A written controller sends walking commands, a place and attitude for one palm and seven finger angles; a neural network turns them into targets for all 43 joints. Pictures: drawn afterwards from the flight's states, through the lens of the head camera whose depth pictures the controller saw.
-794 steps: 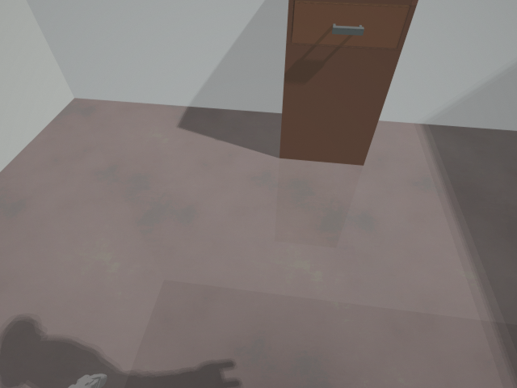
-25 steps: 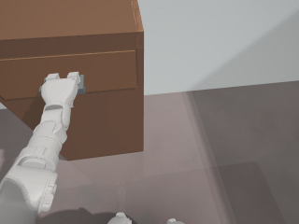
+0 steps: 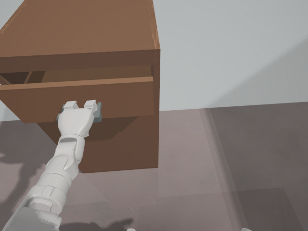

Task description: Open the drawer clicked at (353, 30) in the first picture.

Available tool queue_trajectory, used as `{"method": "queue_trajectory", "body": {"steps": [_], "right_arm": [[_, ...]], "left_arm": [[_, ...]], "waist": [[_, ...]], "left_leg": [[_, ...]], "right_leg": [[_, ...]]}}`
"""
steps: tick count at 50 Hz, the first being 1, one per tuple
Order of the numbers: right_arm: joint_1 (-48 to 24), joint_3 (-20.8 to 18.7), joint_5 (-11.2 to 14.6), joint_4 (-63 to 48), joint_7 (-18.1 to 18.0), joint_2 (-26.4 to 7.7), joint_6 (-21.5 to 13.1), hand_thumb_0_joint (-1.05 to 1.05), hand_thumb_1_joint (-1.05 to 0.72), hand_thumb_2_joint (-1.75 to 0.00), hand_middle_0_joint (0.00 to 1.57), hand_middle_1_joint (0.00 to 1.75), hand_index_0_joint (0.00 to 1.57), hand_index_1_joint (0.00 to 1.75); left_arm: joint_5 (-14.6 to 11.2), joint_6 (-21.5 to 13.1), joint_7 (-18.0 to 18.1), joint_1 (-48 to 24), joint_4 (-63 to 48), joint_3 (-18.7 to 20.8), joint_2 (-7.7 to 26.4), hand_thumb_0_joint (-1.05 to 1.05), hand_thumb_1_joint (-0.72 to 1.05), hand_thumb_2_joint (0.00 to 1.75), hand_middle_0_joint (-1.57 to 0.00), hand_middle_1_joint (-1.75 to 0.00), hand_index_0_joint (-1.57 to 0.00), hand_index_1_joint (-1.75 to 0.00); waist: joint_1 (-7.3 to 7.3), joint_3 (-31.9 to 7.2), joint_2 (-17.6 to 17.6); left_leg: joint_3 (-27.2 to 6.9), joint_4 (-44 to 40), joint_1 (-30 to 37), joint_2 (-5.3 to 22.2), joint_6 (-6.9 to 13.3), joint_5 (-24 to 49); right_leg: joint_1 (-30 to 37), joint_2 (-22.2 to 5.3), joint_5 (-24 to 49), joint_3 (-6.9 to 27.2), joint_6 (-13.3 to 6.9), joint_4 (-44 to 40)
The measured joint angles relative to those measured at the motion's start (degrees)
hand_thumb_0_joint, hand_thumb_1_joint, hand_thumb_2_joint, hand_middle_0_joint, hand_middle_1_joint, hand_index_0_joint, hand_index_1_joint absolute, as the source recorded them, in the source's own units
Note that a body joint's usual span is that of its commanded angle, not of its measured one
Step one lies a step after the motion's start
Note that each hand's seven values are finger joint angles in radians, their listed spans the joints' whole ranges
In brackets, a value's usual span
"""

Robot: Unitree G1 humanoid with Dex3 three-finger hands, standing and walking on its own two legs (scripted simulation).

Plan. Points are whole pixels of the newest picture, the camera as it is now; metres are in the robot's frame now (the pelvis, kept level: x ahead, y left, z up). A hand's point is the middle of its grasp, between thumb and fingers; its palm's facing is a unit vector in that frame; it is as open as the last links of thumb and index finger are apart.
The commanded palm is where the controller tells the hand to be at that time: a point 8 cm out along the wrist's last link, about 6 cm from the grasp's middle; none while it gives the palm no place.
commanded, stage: pull the drawer open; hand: left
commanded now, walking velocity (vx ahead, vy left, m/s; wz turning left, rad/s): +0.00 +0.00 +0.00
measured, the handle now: (81, 112) +0.45 +0.23 +0.03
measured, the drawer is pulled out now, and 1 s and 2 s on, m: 0.07 0.19 0.30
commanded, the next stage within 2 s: none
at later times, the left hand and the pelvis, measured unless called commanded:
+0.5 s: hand (80, 149) +0.33 +0.21 +0.00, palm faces +0.00 -0.05 -1.00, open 5.7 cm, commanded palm +0.30 +0.21 +0.06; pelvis -0.01 -0.01 +0.00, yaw +1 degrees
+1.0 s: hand (77, 171) +0.27 +0.20 +0.00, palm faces +0.01 -0.07 -1.00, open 5.7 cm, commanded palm +0.24 +0.21 +0.06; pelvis -0.01 -0.01 +0.00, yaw +1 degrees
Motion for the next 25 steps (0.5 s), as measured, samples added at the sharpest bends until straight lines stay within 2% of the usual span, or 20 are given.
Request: {"method": "queue_trajectory", "body": {"steps": [25], "right_arm": [[-2.84, 0.59, 0.0, -0.67, -0.68, -0.03, -1.03, 0.01, -0.91, -0.9, 0.2, 0.3, 0.2, 0.3]], "left_arm": [[-0.82, 1.55, -0.22, 13.35, -13.62, -2.01, -1.14, 0.0, 0.69, 0.83, -0.3, -1.35, -0.4, -1.34]], "waist": [[1.99, 1.12, 0.22]], "left_leg": [[-0.45, -0.85, 3.68, -0.28, -0.65, 0.5]], "right_leg": [[3.26, -0.26, -0.25, -0.53, -0.65, 0.39]]}}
